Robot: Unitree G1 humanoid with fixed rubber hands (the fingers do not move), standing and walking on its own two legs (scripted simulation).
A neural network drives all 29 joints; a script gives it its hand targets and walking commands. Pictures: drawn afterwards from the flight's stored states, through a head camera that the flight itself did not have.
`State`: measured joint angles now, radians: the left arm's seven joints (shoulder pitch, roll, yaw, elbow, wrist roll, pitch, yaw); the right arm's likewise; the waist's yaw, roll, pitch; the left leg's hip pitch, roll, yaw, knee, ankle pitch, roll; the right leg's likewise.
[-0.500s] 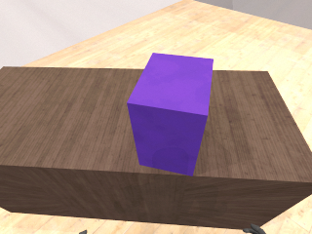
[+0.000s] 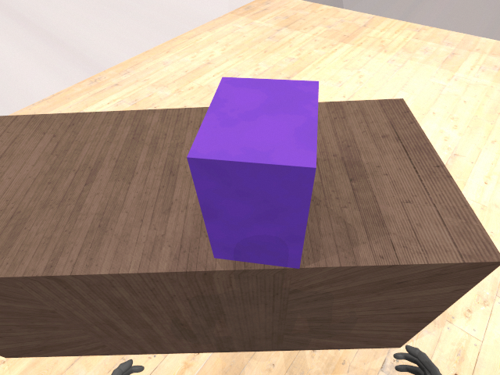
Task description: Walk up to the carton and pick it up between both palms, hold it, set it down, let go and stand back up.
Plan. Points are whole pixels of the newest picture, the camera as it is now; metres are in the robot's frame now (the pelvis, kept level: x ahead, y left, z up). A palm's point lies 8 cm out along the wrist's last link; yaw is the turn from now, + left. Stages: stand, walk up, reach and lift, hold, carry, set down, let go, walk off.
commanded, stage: walk up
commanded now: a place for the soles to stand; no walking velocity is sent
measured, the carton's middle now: (262, 176) +0.48 +0.00 +0.04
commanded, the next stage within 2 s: reach and lift in 1.80 s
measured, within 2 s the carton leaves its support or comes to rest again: neither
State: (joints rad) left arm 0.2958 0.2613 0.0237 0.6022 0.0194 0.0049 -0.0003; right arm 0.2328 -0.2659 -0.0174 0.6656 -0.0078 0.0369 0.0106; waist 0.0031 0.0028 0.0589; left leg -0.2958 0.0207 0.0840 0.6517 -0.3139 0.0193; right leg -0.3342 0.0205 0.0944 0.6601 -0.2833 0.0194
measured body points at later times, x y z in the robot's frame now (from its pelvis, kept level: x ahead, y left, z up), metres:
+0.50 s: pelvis +0.00 +0.00 +0.00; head +0.01 -0.01 +0.44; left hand +0.14 +0.26 -0.10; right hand +0.08 -0.27 -0.12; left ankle +0.03 +0.11 -0.72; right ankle +0.05 -0.13 -0.72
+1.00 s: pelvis +0.00 +0.01 -0.01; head +0.01 +0.00 +0.44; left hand +0.17 +0.25 -0.10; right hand +0.08 -0.27 -0.12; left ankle +0.03 +0.11 -0.72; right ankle +0.04 -0.13 -0.72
